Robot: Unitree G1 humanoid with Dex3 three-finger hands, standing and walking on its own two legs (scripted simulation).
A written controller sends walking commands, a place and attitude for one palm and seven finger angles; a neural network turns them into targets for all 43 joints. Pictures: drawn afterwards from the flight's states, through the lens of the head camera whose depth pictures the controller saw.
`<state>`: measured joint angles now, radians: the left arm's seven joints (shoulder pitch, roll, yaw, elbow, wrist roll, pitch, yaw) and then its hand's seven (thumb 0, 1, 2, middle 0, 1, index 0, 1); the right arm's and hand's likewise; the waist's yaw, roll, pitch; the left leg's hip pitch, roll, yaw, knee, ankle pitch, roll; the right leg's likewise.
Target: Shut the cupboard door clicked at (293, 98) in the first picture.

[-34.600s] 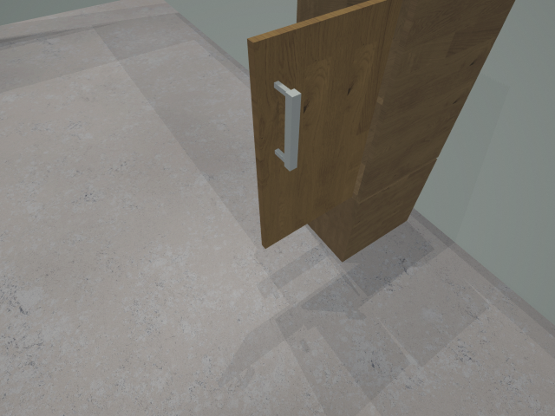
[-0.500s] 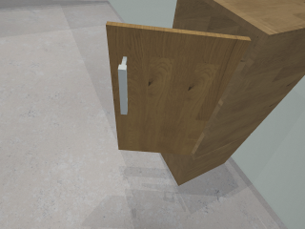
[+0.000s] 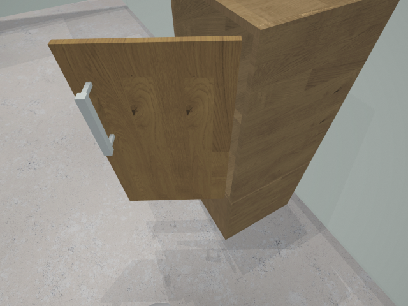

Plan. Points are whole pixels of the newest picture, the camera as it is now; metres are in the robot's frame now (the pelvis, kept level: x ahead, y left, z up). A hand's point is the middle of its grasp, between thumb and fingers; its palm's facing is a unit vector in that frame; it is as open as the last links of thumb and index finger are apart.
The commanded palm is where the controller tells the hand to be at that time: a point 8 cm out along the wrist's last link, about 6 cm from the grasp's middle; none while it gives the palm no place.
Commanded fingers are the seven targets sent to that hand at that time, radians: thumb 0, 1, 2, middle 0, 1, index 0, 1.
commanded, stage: come to a stop and stand still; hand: left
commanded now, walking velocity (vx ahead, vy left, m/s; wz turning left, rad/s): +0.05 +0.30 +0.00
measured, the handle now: (99, 121) +0.47 +0.25 +0.09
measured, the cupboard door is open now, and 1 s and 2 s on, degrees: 62 62 62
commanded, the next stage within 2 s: look again from close up in 0.86 s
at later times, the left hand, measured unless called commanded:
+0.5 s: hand out of the picture -0.01 +0.23 -0.18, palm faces +0.06 -0.97 -0.25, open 7.4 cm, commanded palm none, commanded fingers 0.00 0.90 0.90 -0.20 -0.30 -0.20 -0.30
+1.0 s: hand out of the picture +0.02 +0.22 -0.16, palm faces -0.03 -0.98 -0.22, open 7.3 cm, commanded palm none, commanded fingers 0.00 0.90 0.90 -0.20 -0.30 -0.20 -0.30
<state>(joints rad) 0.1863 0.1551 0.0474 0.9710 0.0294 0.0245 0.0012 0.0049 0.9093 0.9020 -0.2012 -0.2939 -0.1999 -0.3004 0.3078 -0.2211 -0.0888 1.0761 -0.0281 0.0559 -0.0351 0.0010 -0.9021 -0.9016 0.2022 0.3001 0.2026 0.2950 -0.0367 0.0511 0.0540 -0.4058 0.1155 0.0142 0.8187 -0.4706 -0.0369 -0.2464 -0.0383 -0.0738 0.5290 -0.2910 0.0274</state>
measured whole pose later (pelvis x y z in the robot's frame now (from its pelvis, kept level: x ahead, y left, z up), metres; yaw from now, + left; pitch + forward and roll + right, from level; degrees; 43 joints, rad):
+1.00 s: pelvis +0.00 +0.05 +0.01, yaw -2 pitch +1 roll +1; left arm 0.28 0.15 -0.02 1.07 0.02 0.01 0.04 0.01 0.93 0.90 -0.21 -0.29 -0.20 -0.30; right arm 0.34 -0.19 0.01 1.08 -0.02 -0.02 -0.03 0.00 -0.91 -0.90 0.20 0.30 0.20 0.29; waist -0.01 0.01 0.01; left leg -0.20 -0.10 0.15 0.37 -0.20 0.12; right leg -0.20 -0.02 -0.01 0.49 -0.30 0.00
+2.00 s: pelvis -0.01 -0.04 -0.06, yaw -1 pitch +11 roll +2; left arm 0.53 0.19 0.22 0.17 -0.28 -0.50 -0.31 0.01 0.90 0.90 -0.46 -0.57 -0.46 -0.57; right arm 0.15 -0.28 -0.07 0.53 0.01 -0.24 -0.01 0.01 -0.90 -0.90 0.20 0.30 0.20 0.29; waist 0.02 -0.05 -0.14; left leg -0.72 -0.04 -0.05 0.98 -0.46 -0.03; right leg -0.67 0.09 -0.06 1.01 -0.54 -0.11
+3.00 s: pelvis -0.01 +0.04 -0.02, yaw +0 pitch +3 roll -2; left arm 0.34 0.26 0.13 -0.23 -0.24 -0.07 -0.14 0.02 0.90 0.90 -1.29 -1.47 -1.28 -1.48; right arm 0.26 -0.22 0.09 0.52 0.03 -0.22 -0.06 0.01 -0.90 -0.90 0.21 0.30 0.21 0.30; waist 0.04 0.04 -0.08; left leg -0.48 -0.08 -0.03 0.79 -0.36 0.08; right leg -0.40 0.04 -0.03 0.74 -0.40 -0.01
